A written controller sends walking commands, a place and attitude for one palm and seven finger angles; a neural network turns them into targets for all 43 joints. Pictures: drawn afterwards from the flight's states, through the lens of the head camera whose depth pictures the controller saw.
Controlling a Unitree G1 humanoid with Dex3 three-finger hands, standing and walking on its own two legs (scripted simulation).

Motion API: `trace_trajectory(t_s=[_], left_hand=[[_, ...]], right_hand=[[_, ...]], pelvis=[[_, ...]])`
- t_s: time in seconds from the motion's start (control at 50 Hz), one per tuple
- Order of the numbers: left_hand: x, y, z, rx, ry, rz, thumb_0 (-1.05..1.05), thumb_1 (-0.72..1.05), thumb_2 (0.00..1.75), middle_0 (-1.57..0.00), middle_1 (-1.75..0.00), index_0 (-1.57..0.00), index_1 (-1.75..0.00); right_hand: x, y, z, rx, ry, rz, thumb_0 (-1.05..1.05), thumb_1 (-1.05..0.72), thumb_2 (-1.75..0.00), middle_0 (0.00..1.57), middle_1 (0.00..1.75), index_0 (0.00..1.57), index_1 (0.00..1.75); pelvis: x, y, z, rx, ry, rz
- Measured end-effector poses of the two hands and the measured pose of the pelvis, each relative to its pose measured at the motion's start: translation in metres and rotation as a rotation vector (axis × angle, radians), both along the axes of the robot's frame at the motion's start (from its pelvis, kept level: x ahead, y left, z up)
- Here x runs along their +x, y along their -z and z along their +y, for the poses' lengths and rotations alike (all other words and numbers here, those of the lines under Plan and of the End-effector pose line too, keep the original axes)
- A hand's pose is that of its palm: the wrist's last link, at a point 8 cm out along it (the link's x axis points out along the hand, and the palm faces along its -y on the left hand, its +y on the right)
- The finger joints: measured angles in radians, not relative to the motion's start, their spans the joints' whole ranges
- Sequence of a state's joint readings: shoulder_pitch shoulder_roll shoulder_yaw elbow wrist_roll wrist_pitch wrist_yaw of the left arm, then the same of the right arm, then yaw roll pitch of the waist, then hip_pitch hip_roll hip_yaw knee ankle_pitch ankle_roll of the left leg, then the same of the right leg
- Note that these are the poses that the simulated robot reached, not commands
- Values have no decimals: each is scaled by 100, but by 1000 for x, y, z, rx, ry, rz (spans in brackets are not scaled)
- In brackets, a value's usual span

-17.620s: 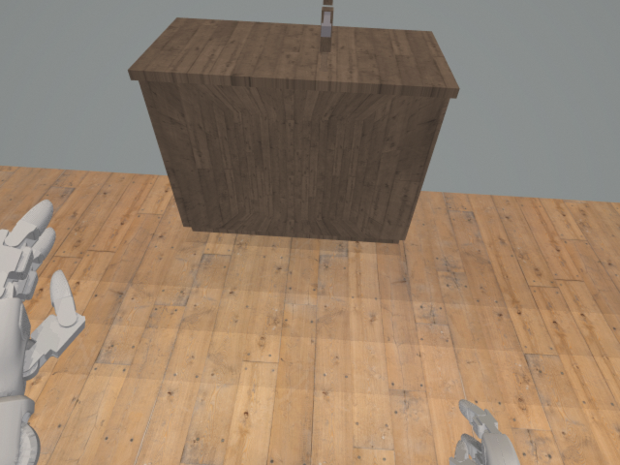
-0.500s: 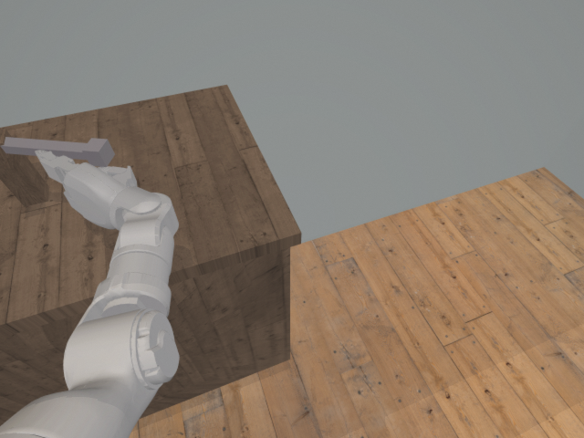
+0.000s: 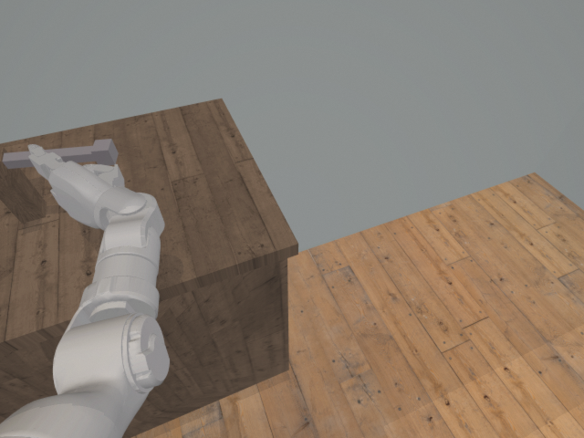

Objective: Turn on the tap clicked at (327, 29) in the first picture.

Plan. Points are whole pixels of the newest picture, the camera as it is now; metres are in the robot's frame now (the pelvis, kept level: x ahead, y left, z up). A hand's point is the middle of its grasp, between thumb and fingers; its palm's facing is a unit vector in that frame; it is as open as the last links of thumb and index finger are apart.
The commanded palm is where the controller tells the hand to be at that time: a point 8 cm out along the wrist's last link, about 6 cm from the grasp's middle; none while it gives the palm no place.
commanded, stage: lift the hand up off the lever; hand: left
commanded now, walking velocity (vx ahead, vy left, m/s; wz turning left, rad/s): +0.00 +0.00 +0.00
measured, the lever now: (105, 152) +0.51 +0.26 +0.14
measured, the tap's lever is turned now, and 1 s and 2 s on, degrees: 76 76 76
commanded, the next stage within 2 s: draw the hand back beside the body in 2.00 s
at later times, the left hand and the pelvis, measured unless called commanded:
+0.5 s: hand (113, 166) +0.46 +0.23 +0.15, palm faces +0.83 -0.56 -0.09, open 7.8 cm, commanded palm +0.40 +0.24 +0.16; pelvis +0.02 +0.01 +0.01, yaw +0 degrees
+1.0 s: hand (102, 162) +0.44 +0.23 +0.17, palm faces +0.83 -0.56 -0.08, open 7.8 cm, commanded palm +0.39 +0.24 +0.18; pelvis +0.01 +0.00 +0.01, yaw +1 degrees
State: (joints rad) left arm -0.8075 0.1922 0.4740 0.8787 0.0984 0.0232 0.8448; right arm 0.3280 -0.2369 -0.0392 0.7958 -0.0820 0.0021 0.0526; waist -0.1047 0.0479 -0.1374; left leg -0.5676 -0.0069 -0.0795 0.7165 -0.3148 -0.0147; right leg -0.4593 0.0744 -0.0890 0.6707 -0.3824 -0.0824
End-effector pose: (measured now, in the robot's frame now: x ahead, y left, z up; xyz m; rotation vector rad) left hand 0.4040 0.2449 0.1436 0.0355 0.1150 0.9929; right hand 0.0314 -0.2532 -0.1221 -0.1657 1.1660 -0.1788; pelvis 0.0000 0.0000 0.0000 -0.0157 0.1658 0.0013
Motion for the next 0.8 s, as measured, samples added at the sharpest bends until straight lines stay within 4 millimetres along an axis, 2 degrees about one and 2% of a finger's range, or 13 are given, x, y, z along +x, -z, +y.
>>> trace_trajectory(t_s=[0.22,0.34,0.54,0.8], left_hand=[[-3,-4,1,-9,9,-6,2,90,90,-15,-15,-15,-15],[1,-5,-2,-37,15,14,2,90,90,-16,-15,-16,-15],[-1,-14,0,-23,13,23,2,90,90,-16,-15,-16,-15],[-8,-22,-3,-34,11,24,2,90,90,-16,-15,-16,-15]], right_hand=[[51,-8,12,3,-63,-91,1,-90,-90,20,30,20,30],[68,-11,19,13,-71,-116,1,-90,-90,20,30,20,30],[71,-9,24,30,-68,-105,1,-90,-90,20,30,20,30],[70,-12,14,19,-54,-115,1,-90,-90,20,30,20,30]], pelvis=[[5,-3,8,0,-9,-14],[10,-4,11,2,-7,-18],[15,-7,11,4,-6,-34],[15,-10,6,11,-2,-55]])
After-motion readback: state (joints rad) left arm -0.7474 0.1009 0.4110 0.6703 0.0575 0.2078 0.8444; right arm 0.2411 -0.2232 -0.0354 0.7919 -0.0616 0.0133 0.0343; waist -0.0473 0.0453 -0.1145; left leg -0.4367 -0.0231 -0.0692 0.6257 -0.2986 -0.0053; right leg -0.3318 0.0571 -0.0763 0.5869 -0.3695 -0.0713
